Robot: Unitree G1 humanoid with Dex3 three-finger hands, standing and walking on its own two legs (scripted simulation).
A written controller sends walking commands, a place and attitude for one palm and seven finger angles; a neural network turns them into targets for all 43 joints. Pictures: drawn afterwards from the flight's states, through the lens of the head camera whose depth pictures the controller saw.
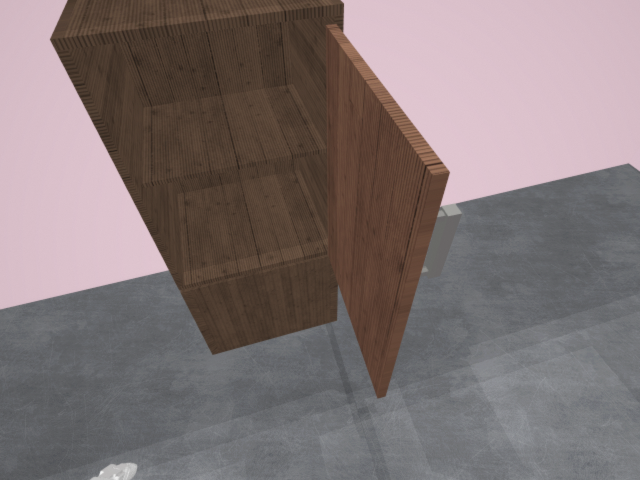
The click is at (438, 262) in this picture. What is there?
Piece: cupboard door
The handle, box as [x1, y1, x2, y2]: [420, 203, 461, 278]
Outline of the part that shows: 454,203 441,206 438,212 435,229 420,276 426,275 429,278 438,276 440,274 461,215 461,212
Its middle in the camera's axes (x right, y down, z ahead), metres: +0.15 +0.01 +0.53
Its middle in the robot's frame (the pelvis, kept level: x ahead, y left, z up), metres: +0.41 -0.12 +0.07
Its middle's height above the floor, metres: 0.84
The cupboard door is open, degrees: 88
